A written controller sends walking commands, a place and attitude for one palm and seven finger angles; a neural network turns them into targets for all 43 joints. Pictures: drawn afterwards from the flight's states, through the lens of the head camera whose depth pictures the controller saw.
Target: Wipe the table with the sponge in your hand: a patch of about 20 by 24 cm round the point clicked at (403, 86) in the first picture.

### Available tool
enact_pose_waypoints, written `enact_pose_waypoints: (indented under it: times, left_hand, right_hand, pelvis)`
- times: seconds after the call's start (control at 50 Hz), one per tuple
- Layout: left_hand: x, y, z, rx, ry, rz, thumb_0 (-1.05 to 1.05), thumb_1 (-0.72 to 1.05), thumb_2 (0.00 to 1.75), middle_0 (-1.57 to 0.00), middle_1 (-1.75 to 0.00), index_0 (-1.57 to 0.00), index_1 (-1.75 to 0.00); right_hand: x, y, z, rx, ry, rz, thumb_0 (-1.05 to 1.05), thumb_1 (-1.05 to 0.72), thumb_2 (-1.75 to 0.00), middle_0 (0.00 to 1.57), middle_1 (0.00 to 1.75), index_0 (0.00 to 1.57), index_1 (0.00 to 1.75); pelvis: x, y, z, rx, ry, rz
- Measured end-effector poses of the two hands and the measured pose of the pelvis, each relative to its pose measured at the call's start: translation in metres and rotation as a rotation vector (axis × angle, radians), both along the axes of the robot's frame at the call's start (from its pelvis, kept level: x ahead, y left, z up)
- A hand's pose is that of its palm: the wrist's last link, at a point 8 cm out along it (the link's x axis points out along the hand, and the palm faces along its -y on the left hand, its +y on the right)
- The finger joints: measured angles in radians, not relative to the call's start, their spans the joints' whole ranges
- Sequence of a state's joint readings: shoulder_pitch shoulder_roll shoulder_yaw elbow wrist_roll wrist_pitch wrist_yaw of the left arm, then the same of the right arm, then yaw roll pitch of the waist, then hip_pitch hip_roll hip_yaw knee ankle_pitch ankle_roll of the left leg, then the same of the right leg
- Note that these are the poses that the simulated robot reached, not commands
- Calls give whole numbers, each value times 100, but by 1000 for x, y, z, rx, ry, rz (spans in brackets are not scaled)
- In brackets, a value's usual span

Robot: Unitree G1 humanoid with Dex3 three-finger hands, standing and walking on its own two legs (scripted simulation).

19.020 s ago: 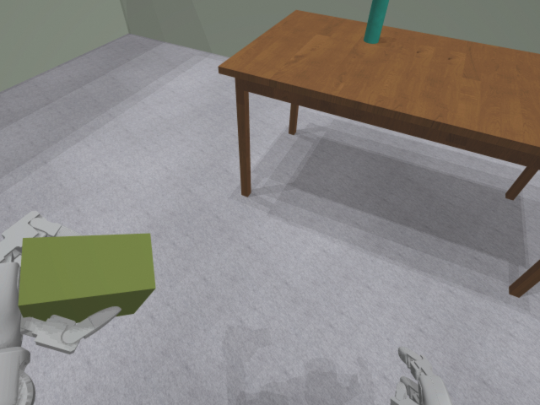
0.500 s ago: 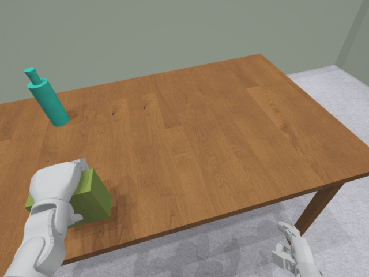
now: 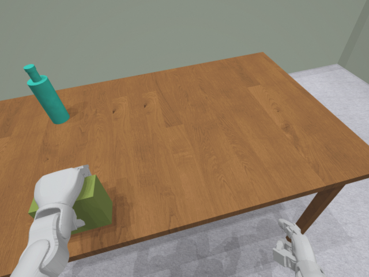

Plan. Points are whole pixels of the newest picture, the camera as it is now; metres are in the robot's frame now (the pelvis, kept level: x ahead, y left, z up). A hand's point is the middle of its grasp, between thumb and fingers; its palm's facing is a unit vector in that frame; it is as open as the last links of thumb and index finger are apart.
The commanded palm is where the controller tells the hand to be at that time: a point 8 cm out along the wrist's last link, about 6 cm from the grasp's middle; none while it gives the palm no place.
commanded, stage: lower the sponge onto the table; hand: left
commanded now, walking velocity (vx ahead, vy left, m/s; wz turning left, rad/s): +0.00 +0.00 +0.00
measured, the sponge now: (79, 211) +0.23 +0.30 +0.00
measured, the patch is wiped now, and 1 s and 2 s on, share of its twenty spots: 0.00 0.10 0.40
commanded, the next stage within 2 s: wipe forward along the first lane in 0.94 s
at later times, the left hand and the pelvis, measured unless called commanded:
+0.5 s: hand (76, 207) +0.23 +0.30 +0.02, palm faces -0.10 -0.10 -0.99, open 10.0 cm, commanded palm +0.22 +0.30 +0.08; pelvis +0.00 +0.00 +0.00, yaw +0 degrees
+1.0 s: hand (78, 206) +0.24 +0.30 +0.01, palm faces -0.07 -0.07 -0.99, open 10.0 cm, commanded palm +0.22 +0.29 +0.06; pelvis +0.00 +0.01 -0.01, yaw +0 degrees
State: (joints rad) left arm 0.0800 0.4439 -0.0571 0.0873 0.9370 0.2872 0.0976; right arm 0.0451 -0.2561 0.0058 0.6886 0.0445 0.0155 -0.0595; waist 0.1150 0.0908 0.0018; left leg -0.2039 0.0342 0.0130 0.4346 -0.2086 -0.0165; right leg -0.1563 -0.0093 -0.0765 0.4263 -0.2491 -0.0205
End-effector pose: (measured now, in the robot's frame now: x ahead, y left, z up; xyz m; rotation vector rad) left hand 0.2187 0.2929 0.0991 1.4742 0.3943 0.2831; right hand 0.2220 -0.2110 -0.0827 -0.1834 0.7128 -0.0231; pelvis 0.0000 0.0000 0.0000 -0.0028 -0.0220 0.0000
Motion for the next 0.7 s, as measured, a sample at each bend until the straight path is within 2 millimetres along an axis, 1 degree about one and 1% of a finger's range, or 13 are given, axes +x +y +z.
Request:
enact_pose_waypoints:
  times: [0.2,0.28,0.42,0.58,0.7]
  left_hand:
    - [3,-12,-10,-14,8,-60,-1,-50,102,-73,-130,-76,-130]
    - [2,-8,-12,-1,0,-43,-1,-50,102,-73,-130,-76,-130]
    - [-2,4,-18,-1,19,13,-1,-49,102,-73,-130,-76,-130]
    - [-1,2,-29,-11,53,-29,-1,-49,102,-73,-130,-76,-130]
    - [3,4,-27,2,13,-41,-1,-49,102,-73,-130,-76,-130]
  right_hand:
    - [-5,-4,-4,-5,14,-14,1,-91,-90,21,30,20,30]
    - [-9,-5,-5,-6,26,-22,1,-91,-90,21,30,20,30]
    - [-12,-8,-6,-13,33,-34,1,-91,-90,21,30,20,30]
    - [-14,-8,-7,-29,32,-38,1,-91,-90,21,30,20,30]
    - [-18,-7,-9,-23,40,-49,1,-91,-90,21,30,20,30]
  pelvis:
    - [2,2,-1,0,12,-4]
    - [2,1,-1,1,16,-6]
    - [1,1,-2,-1,17,-2]
    - [0,3,-3,-3,26,1]
    - [0,5,-4,-4,35,-6]
